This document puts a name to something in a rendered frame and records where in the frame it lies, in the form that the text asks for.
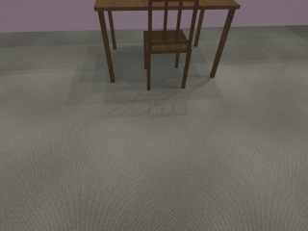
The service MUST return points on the chair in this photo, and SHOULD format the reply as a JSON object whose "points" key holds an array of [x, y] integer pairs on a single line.
{"points": [[168, 41]]}

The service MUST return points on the table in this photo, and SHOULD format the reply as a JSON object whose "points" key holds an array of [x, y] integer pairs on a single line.
{"points": [[110, 6]]}

